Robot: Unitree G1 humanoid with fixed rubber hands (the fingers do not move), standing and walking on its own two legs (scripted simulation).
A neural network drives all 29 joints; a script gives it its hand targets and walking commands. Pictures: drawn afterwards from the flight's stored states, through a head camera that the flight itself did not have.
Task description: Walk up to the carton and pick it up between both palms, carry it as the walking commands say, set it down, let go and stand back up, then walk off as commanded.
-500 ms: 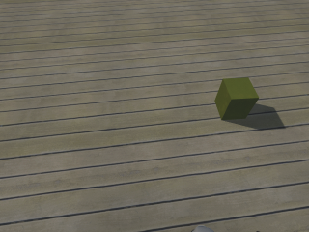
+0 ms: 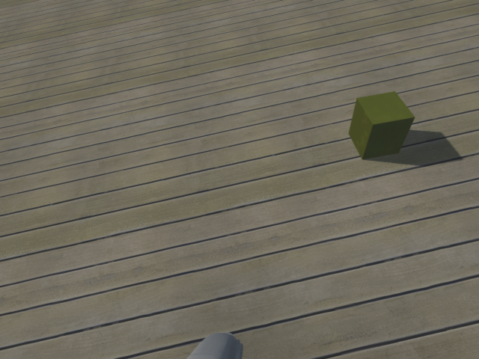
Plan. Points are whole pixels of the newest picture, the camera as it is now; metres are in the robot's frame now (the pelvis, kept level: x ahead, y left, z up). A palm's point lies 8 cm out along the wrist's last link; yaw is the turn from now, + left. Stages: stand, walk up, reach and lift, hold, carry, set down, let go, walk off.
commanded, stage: walk off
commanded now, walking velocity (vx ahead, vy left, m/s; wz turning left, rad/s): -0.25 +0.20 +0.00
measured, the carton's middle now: (378, 126) +1.25 -0.64 -0.65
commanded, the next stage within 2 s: stand in 0.82 s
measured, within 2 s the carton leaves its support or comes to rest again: neither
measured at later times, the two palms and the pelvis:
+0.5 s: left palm out of the picture -0.10 +0.43 -0.14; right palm out of the picture -0.04 -0.13 -0.11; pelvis -0.14 +0.14 +0.00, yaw +0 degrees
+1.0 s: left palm out of the picture -0.21 +0.51 -0.10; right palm out of the picture -0.24 -0.05 -0.15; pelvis -0.27 +0.22 +0.00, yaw +1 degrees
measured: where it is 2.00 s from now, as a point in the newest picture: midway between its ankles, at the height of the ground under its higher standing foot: outside the picture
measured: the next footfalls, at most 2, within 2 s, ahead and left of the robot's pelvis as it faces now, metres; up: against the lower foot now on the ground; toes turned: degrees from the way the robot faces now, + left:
left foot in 0.30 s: -0.08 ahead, +0.25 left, +0.00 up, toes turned +2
right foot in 0.68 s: -0.20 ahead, +0.09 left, +0.00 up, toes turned -5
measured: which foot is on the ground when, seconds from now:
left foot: up 0.00-0.28, down 0.30-0.68, up 0.70-1.00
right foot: down 0.00-0.30, up 0.32-0.66, down 0.68-1.00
